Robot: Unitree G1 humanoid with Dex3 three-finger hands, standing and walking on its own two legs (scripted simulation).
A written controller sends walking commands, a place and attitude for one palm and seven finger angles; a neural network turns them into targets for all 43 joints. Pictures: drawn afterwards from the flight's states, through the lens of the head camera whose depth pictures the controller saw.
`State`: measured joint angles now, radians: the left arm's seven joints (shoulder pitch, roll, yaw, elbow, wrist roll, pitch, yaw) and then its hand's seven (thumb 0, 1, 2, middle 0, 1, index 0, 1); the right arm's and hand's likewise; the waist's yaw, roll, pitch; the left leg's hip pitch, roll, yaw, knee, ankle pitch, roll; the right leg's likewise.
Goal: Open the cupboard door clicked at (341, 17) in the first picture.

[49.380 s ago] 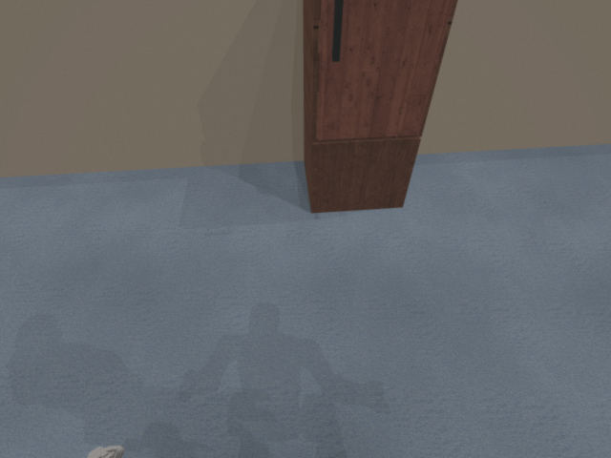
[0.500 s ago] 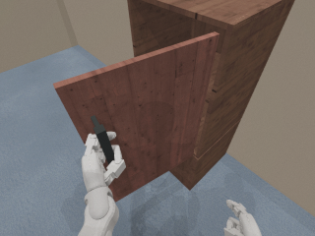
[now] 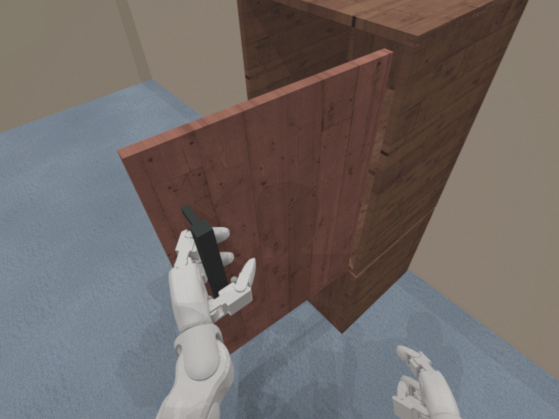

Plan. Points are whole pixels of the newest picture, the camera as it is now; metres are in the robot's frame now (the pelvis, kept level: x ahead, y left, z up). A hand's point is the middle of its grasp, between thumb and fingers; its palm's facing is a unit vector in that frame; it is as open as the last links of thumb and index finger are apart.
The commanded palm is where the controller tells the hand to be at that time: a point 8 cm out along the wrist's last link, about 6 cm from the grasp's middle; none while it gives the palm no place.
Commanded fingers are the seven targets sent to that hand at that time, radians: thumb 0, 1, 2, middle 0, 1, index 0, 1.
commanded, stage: open thumb and fingers to let go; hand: left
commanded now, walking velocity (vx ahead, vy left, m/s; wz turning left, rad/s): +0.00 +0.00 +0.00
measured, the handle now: (207, 258) +0.31 +0.13 +0.09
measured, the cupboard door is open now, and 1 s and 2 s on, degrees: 85 87 87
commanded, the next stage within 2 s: slide the hand sideways off the handle in 0.52 s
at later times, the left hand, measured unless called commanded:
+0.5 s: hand (232, 283) +0.27 +0.09 +0.09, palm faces +0.33 -0.94 -0.01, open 14.8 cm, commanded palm +0.23 +0.13 +0.08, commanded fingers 0.00 -0.50 0.30 -0.15 -0.30 -0.15 -0.30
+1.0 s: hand (223, 307) +0.24 +0.09 +0.09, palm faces -0.09 -1.00 -0.01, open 16.1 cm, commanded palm +0.20 +0.15 +0.08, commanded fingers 0.00 -0.50 0.30 -0.15 -0.30 -0.15 -0.30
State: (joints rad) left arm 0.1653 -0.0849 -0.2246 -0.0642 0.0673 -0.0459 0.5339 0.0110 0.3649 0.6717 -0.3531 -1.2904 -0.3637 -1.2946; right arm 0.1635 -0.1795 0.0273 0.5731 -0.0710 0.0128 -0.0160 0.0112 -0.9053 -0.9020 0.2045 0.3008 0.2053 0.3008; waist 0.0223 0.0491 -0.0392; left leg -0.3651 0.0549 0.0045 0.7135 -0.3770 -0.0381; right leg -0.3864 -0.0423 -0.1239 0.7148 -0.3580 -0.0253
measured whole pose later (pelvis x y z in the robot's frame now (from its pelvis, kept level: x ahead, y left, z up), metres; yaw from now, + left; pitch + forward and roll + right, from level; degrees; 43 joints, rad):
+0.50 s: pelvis -0.01 +0.01 +0.00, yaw -1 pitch +0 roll +0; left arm 0.12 -0.08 -0.26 -0.04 0.08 -0.04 0.54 -0.01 -0.49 0.31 -0.28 -0.77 -0.28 -0.78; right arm 0.16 -0.18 0.03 0.59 -0.07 0.03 -0.01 0.01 -0.91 -0.90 0.20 0.30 0.21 0.30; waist 0.03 0.04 -0.03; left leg -0.35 0.05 0.02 0.71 -0.36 -0.02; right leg -0.37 -0.05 -0.11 0.69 -0.32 -0.01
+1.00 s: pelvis -0.02 +0.02 +0.00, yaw -1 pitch +1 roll +0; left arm 0.19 0.06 -0.18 -0.12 -0.07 -0.09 0.03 -0.01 -0.50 0.30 -0.19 -0.36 -0.18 -0.37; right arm 0.23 -0.20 0.06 0.53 0.00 -0.11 -0.02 0.01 -0.90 -0.90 0.20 0.30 0.21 0.30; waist 0.03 0.03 -0.03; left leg -0.39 0.03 0.04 0.73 -0.36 -0.01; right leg -0.43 -0.07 -0.08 0.74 -0.33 0.00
